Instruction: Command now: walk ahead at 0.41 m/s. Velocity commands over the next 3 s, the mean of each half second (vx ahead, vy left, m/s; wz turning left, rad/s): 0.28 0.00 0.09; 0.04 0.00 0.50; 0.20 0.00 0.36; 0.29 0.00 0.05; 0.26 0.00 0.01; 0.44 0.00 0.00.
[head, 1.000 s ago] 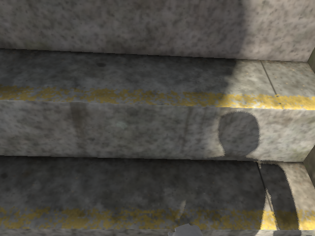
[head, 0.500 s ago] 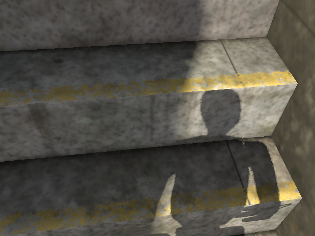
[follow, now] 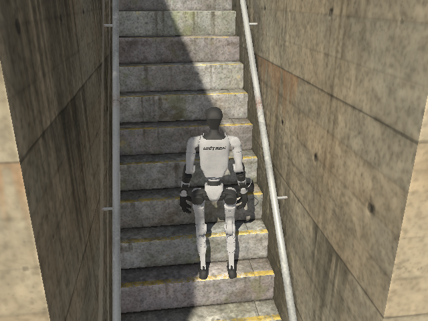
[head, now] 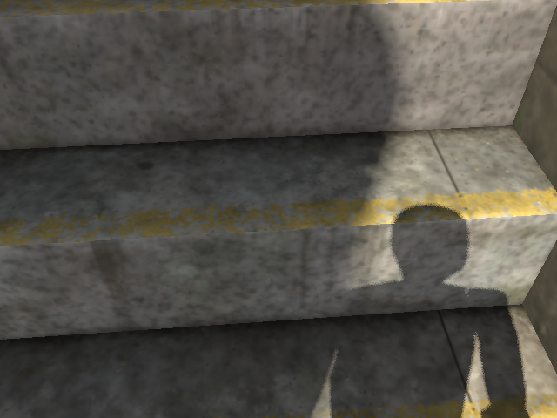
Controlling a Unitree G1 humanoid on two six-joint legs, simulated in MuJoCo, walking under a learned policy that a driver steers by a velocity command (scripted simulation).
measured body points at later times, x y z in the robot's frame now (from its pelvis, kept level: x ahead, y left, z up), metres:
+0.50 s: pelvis +0.09 -0.03 +0.15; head +0.10 -0.04 +0.60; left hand +0.22 +0.20 +0.03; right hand +0.22 -0.29 +0.03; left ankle +0.01 +0.09 -0.36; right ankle +0.15 -0.15 -0.50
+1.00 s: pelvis +0.17 +0.04 +0.22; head +0.18 +0.06 +0.67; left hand +0.33 +0.32 +0.14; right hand +0.36 -0.19 +0.13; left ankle +0.17 +0.13 -0.50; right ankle +0.17 -0.12 -0.32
